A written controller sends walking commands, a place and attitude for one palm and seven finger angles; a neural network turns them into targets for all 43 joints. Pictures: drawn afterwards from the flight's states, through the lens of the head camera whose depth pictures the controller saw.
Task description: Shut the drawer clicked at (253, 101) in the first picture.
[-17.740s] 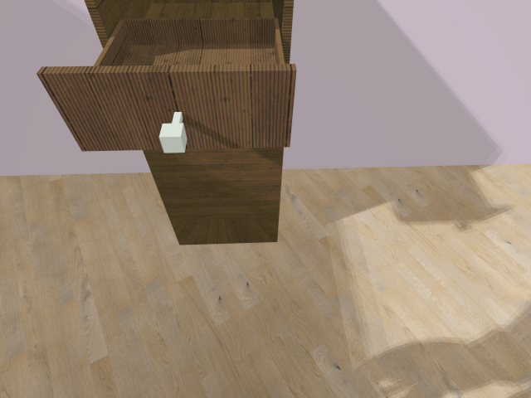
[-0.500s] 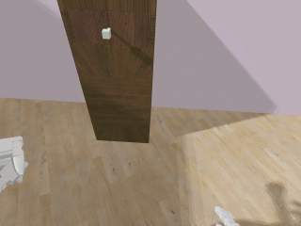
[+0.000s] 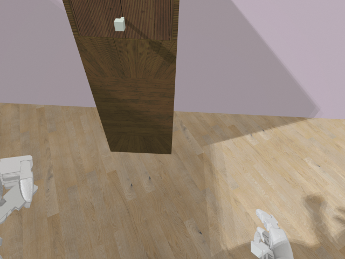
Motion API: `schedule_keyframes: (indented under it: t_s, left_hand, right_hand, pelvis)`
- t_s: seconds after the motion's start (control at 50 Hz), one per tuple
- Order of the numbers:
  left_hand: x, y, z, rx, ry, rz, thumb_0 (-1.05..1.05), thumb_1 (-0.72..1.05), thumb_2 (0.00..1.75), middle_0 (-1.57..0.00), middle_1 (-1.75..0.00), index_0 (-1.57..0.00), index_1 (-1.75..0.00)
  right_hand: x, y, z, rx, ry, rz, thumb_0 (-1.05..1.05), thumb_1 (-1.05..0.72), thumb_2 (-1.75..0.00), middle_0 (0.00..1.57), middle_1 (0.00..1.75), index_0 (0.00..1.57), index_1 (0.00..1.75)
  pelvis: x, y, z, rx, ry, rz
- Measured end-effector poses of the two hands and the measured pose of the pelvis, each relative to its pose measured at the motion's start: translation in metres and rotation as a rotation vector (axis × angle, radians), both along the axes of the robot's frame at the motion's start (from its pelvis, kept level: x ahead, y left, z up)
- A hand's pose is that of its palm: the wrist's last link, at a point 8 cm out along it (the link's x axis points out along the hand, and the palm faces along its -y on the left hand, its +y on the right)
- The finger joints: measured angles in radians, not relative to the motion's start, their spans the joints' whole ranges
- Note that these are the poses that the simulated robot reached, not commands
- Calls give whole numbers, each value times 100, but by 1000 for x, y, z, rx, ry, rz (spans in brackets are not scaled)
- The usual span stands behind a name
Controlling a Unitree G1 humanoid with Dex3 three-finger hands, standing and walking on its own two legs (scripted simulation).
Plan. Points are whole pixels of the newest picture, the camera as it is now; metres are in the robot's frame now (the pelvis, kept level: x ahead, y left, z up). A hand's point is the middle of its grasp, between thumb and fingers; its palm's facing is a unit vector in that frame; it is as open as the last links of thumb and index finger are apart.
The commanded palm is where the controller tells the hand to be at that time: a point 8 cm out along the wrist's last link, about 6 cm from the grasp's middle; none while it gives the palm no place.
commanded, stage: stop stepping back and stand still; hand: left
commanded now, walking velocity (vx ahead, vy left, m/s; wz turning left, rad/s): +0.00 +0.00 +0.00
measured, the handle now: (120, 22) +0.88 +0.23 +0.15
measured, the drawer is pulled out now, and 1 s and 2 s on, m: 0.00 0.00 0.00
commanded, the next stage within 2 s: let the arm hang, fingers relaxed in 0.64 s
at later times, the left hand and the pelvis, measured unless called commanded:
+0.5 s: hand (6, 210) +0.17 +0.26 +0.15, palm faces +0.38 -0.83 -0.41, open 3.3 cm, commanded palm +0.10 +0.30 +0.18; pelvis -0.02 +0.02 +0.01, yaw +1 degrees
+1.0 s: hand out of the picture +0.07 +0.22 -0.15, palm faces +0.00 -0.97 -0.25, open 3.1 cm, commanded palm none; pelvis -0.03 +0.02 -0.01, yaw +2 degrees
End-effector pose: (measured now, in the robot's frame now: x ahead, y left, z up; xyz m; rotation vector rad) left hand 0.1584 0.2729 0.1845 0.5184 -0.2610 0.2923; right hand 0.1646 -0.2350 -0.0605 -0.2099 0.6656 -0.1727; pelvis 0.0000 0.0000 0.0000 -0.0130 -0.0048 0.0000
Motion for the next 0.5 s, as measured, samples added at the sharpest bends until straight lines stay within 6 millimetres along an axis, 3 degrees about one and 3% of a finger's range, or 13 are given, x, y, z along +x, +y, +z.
schedule_keyframes:
  t_s: [0.26,0.5]
  left_hand:
    - [-34,24,-6,-28,59,99,2,89,89,-140,-160,-140,-160]
    - [-33,30,-13,-61,54,82,2,89,89,-140,-160,-140,-160]
  right_hand:
    - [-24,28,-15,31,77,36,1,-90,-89,20,30,21,30]
    - [-40,30,-9,-3,78,20,1,-90,-89,20,30,21,30]
  pelvis:
    - [-14,13,3,-12,-9,9]
    - [-23,21,5,-18,-12,16]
